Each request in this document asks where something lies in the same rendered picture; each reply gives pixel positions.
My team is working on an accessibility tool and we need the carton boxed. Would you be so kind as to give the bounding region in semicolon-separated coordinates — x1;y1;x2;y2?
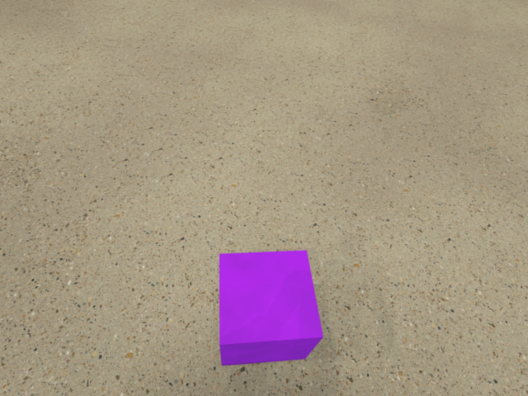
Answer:
219;250;323;365

